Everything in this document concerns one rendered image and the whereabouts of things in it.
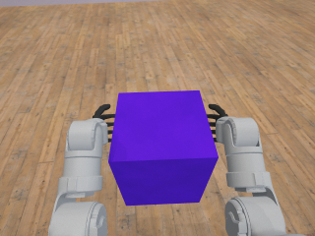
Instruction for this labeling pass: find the robot right hand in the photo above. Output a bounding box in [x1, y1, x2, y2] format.
[207, 104, 228, 143]

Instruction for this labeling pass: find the robot right forearm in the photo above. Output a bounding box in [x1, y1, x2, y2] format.
[216, 116, 286, 231]

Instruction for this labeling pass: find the robot left forearm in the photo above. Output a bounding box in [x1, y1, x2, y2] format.
[48, 118, 108, 236]

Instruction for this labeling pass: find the left robot upper arm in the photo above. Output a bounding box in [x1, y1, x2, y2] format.
[49, 201, 108, 236]

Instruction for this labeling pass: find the robot left hand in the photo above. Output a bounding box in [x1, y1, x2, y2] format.
[93, 104, 115, 143]

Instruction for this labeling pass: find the right robot upper arm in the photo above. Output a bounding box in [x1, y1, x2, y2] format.
[224, 196, 306, 236]

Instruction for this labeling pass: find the carton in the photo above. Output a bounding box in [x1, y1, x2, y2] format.
[108, 90, 219, 207]

